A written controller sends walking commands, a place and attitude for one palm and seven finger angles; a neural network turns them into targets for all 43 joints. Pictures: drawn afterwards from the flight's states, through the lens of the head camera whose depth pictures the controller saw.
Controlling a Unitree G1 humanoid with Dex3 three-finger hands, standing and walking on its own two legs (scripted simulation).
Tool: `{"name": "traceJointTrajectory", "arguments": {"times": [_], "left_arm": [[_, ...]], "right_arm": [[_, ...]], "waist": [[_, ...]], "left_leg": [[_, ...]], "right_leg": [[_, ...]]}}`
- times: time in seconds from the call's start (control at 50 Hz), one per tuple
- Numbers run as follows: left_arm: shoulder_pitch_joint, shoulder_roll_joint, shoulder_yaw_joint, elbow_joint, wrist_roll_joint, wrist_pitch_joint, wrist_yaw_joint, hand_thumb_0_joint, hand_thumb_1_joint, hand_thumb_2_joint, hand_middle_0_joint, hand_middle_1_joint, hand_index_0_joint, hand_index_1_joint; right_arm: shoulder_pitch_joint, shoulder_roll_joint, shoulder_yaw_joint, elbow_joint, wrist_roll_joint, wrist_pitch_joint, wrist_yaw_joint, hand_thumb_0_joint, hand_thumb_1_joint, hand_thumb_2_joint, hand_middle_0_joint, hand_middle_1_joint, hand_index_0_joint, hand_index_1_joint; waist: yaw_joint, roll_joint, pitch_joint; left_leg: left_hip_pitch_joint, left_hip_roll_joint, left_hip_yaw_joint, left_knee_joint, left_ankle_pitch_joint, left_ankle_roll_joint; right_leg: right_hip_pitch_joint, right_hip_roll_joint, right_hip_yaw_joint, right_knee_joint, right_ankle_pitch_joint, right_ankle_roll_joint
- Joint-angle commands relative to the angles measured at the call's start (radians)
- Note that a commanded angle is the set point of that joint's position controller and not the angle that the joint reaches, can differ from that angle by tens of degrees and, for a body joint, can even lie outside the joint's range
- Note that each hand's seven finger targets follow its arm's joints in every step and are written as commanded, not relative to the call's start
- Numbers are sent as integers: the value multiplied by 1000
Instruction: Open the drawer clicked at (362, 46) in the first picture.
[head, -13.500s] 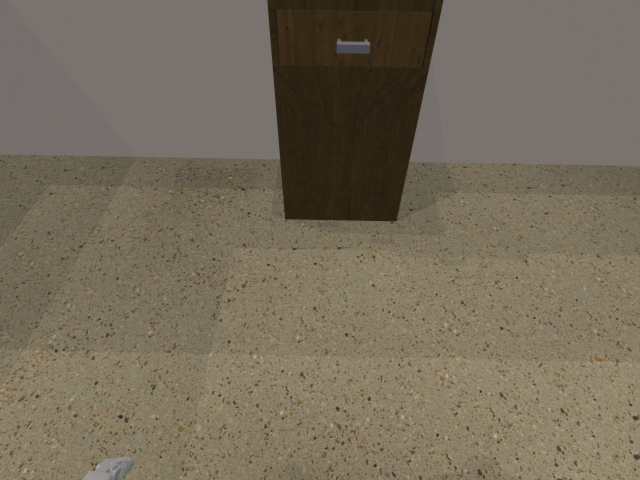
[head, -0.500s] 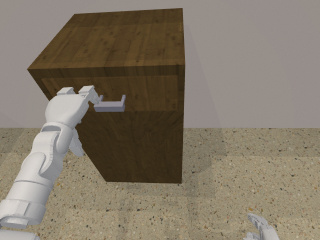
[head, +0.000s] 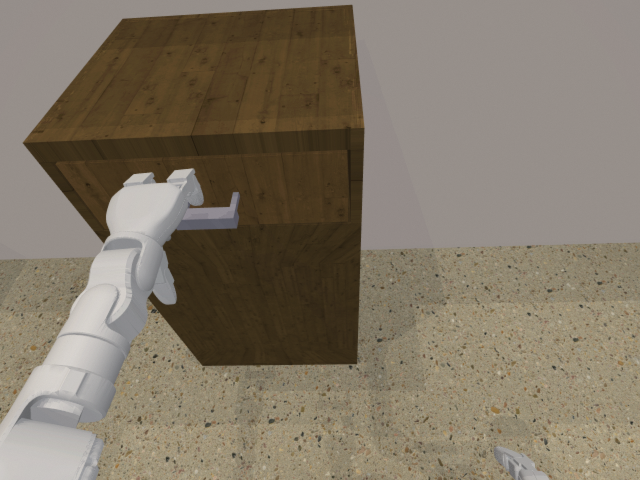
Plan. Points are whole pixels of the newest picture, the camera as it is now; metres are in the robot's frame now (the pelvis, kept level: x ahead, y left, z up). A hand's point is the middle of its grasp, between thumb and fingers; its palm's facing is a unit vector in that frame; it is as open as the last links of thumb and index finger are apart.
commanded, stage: move the hooked fingers above the handle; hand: left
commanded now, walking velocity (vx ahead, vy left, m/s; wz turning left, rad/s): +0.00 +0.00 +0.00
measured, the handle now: (208, 208) +0.51 +0.24 +0.01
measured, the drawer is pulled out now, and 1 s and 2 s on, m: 0.00 0.00 0.00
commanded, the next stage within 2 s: none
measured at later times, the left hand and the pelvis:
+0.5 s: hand (206, 220) +0.44 +0.21 +0.06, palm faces -0.11 -0.03 -0.99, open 13.8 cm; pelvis +0.01 +0.00 -0.01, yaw +0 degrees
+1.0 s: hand (191, 228) +0.42 +0.22 +0.07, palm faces -0.09 -0.01 -1.00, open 13.8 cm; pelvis +0.00 -0.01 +0.00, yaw +1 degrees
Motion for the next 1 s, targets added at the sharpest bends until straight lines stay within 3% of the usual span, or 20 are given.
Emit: {"name": "traceJointTrajectory", "arguments": {"times": [0.0, 0.08, 0.18, 0.22, 0.28, 0.32, 0.38, 0.42, 0.5, 0.52, 0.54, 0.58, 0.64, 0.68, 0.74, 0.8, 0.84, 0.88, 0.92, 0.98], "left_arm": [[-456, 167, 43, -236, -5, -79, 13, 0, -500, 300, -300, -1200, -300, -1200], [-502, 271, 153, -146, 17, -124, 64, 0, -500, 300, -300, -1200, -300, -1200], [-537, 302, 200, -45, 48, -115, 145, 0, -500, 300, -300, -1200, -300, -1200], [-552, 241, 140, -10, 57, -91, 156, 0, -500, 300, -300, -1200, -300, -1200], [-567, 158, 55, 86, 54, -48, 129, 0, -500, 300, -300, -1200, -300, -1200], [-593, 160, 38, 78, 47, -46, 100, 0, -500, 300, -300, -1200, -300, -1200], [-642, 140, 13, 92, 28, -75, 58, 0, -500, 300, -300, -1200, -300, -1200], [-698, 175, 38, 90, 27, -118, 57, 0, -500, 300, -300, -1200, -300, -1200], [-750, 300, 158, 69, 54, -190, 122, 0, -500, 300, -300, -1200, -300, -1200], [-735, 277, 151, 94, 62, -192, 147, 0, -500, 300, -300, -1200, -300, -1200], [-721, 306, 189, 111, 68, -189, 174, 0, -500, 300, -300, -1200, -300, -1200], [-668, 386, 269, 166, 81, -156, 220, 0, -500, 300, -300, -1200, -300, -1200], [-610, 329, 220, 215, 91, -81, 246, 0, -500, 300, -300, -1200, -300, -1200], [-553, 408, 279, 223, 89, -56, 238, 0, -500, 300, -300, -1200, -300, -1200], [-575, 370, 227, 187, 83, -31, 211, 0, -500, 300, -300, -1200, -300, -1200], [-543, 302, 165, 121, 54, -47, 148, 0, -500, 300, -300, -1200, -300, -1200], [-562, 237, 101, 88, 39, -74, 106, 0, -500, 300, -300, -1200, -300, -1200], [-611, 123, -6, 36, 20, -107, 71, 0, -500, 300, -300, -1200, -300, -1200], [-686, 140, -10, 40, 22, -143, 63, 0, -500, 300, -300, -1200, -300, -1200], [-780, 192, 28, 61, 36, -182, 92, 0, -500, 300, -300, -1200, -300, -1200]], "right_arm": [[-30, -129, -48, -123, -2, -39, -19, 0, -900, -900, 200, 300, 200, 300], [2, -131, -49, -96, -6, -39, -27, 0, -900, -900, 200, 300, 200, 300], [20, -118, -53, -77, -11, -40, -21, 0, -900, -900, 200, 300, 200, 300], [25, -117, -57, -72, -9, -40, -13, 0, -900, -900, 200, 300, 200, 300], [51, -132, -65, -67, -5, -35, -8, 0, -900, -900, 200, 300, 200, 300], [63, -140, -70, -72, -4, -28, -10, 0, -900, -900, 200, 300, 200, 300], [82, -144, -70, -71, -6, -20, -19, 0, -900, -900, 200, 300, 200, 300], [99, -142, -71, -62, -7, -21, -24, 0, -900, -900, 200, 300, 200, 300], [132, -135, -73, -54, -18, -22, -27, 0, -900, -900, 200, 300, 200, 300], [137, -128, -74, -49, -20, -23, -24, 0, -900, -900, 200, 300, 200, 300], [140, -127, -75, -45, -20, -25, -20, 0, -900, -900, 200, 300, 200, 300], [132, -131, -71, -48, -22, -25, -15, 0, -900, -900, 200, 300, 200, 300], [119, -129, -73, -51, -20, -27, -1, 0, -900, -900, 200, 300, 200, 300], [106, -138, -68, -63, -16, -20, -3, 0, -900, -900, 200, 300, 200, 300], [91, -143, -72, -72, -7, -19, -10, 0, -900, -900, 200, 300, 200, 300], [87, -154, -81, -88, 2, -23, -19, 0, -900, -900, 200, 300, 200, 300], [89, -153, -84, -81, 4, -26, -26, 0, -900, -900, 200, 300, 200, 300], [87, -143, -84, -85, 6, -33, -28, 0, -900, -900, 200, 300, 200, 300], [96, -142, -81, -66, 1, -36, -34, 0, -900, -900, 200, 300, 200, 300], [112, -142, -74, -49, -2, -42, -39, 0, -900, -900, 200, 300, 200, 300]], "waist": [[-36, -63, -329], [-17, -66, -314], [-4, -6, -391], [-17, 14, -391], [-61, -57, -378], [-66, -64, -408], [-91, -101, -385], [-93, -85, -379], [-63, -25, -460], [-62, -22, -454], [-50, -8, -450], [-21, -24, -460], [-15, -27, -457], [7, -78, -483], [-18, -91, -469], [-48, -99, -457], [-77, -107, -404], [-113, -87, -347], [-124, -54, -292], [-124, -28, -287]], "left_leg": [[139, -18, -37, 10, 386, 27], [91, -24, -37, 17, 363, 20], [63, -25, -24, 40, 426, 10], [72, -18, -21, 46, 438, 9], [70, -12, -18, 54, 420, 15], [80, -12, -16, 58, 412, 21], [67, -18, -23, 64, 388, 28], [59, -20, -29, 69, 359, 32], [41, -23, -34, 90, 418, 27], [32, -22, -32, 95, 436, 24], [19, -19, -29, 96, 441, 20], [-36, -25, -18, 94, 444, 17], [-55, -19, 10, 76, 427, 14], [-88, -25, 21, 65, 409, 17], [-79, -22, 30, 45, 372, 26], [-25, -20, 25, 42, 377, 38], [10, -19, 14, 39, 347, 44], [57, -18, 3, 44, 315, 47], [67, -21, -11, 43, 248, 44], [50, -27, -25, 45, 196, 38]], "right_leg": [[117, 32, 22, -16, 337, -20], [111, 33, 21, -3, 313, -27], [133, 35, 22, 32, 368, -31], [101, 35, 18, 38, 369, -32], [73, 39, 11, 28, 363, -25], [84, 36, 20, 27, 377, -20], [78, 35, 21, 19, 379, -16], [62, 34, 30, 23, 361, -17], [84, 36, 37, 61, 399, -24], [72, 39, 33, 70, 406, -26], [68, 41, 31, 75, 403, -28], [121, 42, 34, 83, 431, -28], [146, 38, 32, 77, 457, -23], [225, 34, 43, 69, 485, -18], [239, 28, 47, 52, 498, -7], [221, 29, 50, 28, 507, -1], [168, 32, 45, 8, 453, 1], [91, 33, 45, -17, 375, -2], [20, 35, 44, -28, 278, -5], [-14, 32, 49, -26, 194, -15]]}}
